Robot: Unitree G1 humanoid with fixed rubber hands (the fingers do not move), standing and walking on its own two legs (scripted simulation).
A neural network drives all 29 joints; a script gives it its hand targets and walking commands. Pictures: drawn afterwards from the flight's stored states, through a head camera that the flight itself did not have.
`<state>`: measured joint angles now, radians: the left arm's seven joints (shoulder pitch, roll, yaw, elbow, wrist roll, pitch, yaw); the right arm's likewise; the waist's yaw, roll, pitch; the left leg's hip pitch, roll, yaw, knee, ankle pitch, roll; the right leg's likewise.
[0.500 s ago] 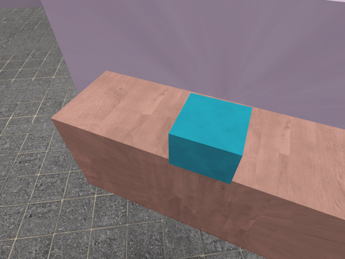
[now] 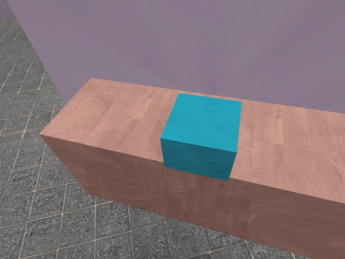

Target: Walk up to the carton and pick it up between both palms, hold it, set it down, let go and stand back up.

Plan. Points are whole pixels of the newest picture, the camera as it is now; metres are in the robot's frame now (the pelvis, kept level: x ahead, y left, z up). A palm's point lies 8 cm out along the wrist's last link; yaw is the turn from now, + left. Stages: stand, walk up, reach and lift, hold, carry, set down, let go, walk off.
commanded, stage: walk up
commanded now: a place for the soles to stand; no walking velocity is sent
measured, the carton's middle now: (202, 135) +0.53 -0.06 -0.09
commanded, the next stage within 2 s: none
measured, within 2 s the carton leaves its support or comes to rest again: neither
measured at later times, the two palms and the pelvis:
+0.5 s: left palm out of the picture +0.14 +0.34 -0.14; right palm (258, 247) +0.19 -0.19 -0.15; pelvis +0.11 +0.09 -0.03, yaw -9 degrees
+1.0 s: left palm (101, 196) +0.32 +0.27 -0.14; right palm out of the picture +0.02 -0.18 -0.14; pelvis +0.07 +0.11 -0.04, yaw -25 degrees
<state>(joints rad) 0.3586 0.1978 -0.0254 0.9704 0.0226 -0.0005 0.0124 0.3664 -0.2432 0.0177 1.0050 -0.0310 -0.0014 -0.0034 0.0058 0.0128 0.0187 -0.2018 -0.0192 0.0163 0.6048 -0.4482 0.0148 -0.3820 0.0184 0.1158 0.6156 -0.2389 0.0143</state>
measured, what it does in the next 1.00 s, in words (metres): steps to the left, turning right: left foot, then right foot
